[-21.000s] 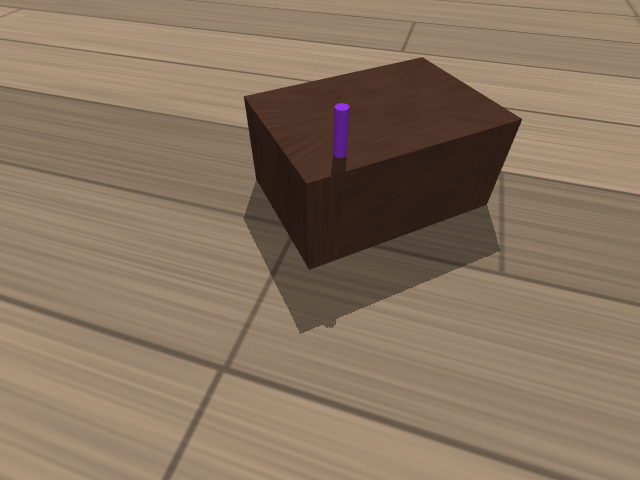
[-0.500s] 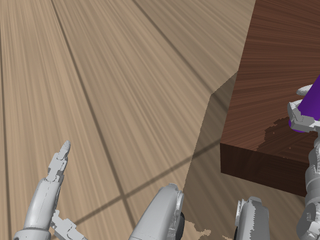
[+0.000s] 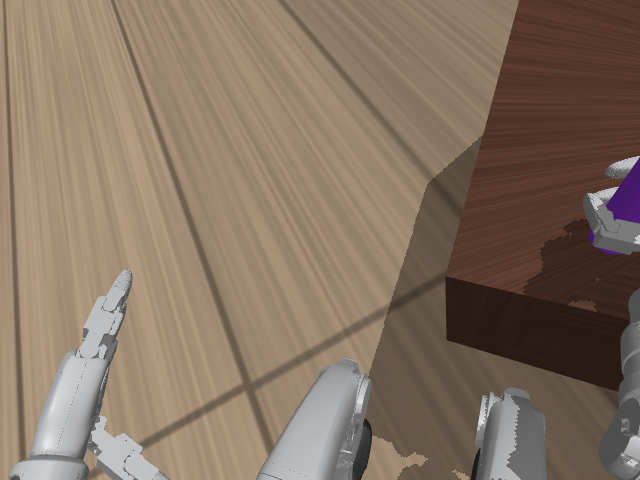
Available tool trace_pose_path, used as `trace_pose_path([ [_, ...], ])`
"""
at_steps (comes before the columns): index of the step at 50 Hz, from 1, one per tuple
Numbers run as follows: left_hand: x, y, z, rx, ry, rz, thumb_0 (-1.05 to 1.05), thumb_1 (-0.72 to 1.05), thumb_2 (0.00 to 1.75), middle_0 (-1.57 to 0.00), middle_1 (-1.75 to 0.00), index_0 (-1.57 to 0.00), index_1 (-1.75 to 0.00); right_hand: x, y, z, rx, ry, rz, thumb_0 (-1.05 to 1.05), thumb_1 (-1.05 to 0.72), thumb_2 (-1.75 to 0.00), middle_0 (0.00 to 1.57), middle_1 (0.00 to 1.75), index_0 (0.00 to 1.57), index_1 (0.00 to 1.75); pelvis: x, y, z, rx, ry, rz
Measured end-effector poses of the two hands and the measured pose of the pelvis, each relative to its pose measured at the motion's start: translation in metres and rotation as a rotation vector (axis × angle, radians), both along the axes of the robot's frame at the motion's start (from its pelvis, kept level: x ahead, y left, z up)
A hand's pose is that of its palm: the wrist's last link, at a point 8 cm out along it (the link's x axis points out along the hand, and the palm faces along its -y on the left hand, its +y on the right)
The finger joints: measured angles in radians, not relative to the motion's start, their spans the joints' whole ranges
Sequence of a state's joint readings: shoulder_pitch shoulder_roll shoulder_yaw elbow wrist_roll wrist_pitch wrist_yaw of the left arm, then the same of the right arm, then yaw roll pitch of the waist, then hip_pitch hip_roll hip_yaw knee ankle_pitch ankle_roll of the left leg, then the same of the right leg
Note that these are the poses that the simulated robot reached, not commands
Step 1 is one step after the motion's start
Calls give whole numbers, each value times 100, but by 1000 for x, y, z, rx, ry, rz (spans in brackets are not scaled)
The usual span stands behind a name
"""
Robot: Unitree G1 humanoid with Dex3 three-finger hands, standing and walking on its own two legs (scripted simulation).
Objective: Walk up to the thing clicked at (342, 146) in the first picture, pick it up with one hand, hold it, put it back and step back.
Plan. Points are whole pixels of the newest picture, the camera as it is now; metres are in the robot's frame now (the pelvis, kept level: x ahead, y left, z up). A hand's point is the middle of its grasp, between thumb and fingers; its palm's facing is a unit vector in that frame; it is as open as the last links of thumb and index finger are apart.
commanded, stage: open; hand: right
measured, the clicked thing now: out of the picture +0.49 -0.23 -0.02
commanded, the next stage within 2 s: withdraw in 0.44 s
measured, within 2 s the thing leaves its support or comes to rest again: neither
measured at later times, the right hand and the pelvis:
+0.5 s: hand (617, 210) +0.49 -0.22 -0.05, palm faces +0.19 +0.98 +0.01, open 13.3 cm; pelvis +0.00 +0.00 +0.00, yaw +0 degrees
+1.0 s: hand out of the picture +0.49 -0.27 +0.07, palm faces +0.25 +0.97 -0.03, open 17.4 cm; pelvis +0.01 +0.00 +0.05, yaw -1 degrees
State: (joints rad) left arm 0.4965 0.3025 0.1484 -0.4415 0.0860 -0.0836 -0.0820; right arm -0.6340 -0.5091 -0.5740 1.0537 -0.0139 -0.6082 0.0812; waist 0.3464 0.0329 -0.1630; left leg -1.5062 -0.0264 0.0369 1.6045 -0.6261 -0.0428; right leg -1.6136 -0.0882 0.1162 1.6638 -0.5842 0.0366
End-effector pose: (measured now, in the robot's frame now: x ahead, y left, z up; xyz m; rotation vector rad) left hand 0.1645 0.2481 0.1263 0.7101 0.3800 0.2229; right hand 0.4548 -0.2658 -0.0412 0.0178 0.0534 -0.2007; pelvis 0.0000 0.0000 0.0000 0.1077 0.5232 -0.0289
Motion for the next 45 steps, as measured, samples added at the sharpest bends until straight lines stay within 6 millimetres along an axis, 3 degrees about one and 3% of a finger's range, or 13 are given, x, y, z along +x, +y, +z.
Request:
trace_pose_path([
  [8, -2, 1, 0, 2, -2, 4, -1, -52, 5, -7, -6, -7, -6, 1, 1, -3, 1, 15, 6, -1, 2, -77, 100, 91, 100, 92, -1, 0, -2, -1, 1, 2],
  [15, -2, 2, 0, 8, 0, 8, -1, -54, 6, -7, -6, -6, -6, -1, 1, -6, 7, 20, 4, 0, 15, -54, 92, 73, 92, 74, 0, 0, -2, 0, 3, 3],
  [33, 3, 2, 2, 8, 1, 4, -1, -53, 6, -7, -6, -6, -6, 1, 1, -4, 3, 17, 4, -1, 50, -12, 31, 21, 31, 21, 3, 0, 0, 0, 3, 4],
  [38, 1, 9, 3, 5, 8, 25, -1, -53, 6, -7, -6, -6, -6, 1, -7, 12, -9, -7, -4, -1, 53, -9, 17, 12, 18, 13, 4, 0, 4, -2, -7, 6],
  [45, -4, 12, -6, -92, 61, 86, -1, -52, 5, -6, -6, -6, -6, -2, -33, 65, -40, -33, -33, -2, 54, -5, 9, 7, 10, 7, 7, 0, 26, -4, -36, -4],
])
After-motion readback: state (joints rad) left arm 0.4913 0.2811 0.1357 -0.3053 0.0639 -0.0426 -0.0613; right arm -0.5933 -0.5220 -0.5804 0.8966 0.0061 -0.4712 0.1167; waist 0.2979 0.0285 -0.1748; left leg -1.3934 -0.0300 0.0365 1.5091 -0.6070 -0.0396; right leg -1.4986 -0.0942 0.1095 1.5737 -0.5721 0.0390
